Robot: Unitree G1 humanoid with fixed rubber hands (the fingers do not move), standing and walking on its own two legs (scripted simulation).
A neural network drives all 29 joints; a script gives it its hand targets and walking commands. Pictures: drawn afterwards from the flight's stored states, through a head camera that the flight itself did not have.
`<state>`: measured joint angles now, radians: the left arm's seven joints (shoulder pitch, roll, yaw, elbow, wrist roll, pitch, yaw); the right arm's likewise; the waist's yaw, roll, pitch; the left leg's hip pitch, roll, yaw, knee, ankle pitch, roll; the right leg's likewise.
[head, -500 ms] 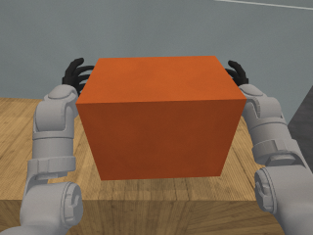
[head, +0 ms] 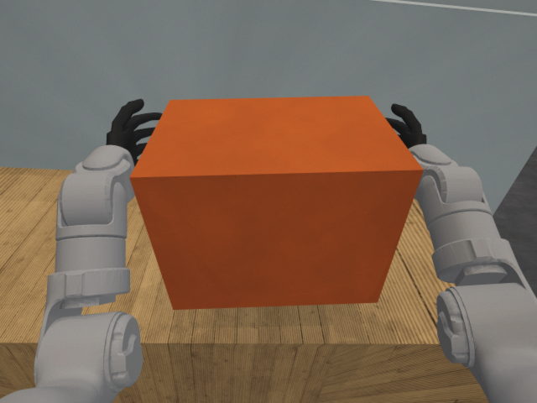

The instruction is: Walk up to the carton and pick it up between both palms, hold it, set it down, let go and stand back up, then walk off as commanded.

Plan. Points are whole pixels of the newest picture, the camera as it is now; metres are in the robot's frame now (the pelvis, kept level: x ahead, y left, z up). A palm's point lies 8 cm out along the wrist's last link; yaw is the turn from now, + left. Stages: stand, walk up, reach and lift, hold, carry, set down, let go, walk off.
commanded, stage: hold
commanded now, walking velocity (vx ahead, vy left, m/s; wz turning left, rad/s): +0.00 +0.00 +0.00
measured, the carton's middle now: (272, 200) +0.37 -0.02 +0.19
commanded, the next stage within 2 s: set down in 0.36 s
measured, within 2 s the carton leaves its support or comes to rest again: neither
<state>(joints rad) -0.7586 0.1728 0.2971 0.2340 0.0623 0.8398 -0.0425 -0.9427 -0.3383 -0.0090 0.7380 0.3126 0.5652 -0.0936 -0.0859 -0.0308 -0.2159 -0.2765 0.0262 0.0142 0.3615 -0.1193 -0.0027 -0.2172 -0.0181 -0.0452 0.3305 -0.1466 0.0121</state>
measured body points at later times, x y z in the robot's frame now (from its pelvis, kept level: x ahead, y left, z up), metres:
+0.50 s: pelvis +0.00 +0.00 +0.00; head -0.06 +0.03 +0.44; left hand +0.39 +0.18 +0.26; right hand +0.39 -0.22 +0.28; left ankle +0.04 +0.12 -0.75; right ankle +0.01 -0.13 -0.75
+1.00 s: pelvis +0.03 +0.00 +0.00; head -0.02 +0.02 +0.45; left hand +0.44 +0.19 +0.26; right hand +0.42 -0.21 +0.23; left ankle +0.04 +0.12 -0.75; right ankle +0.01 -0.13 -0.75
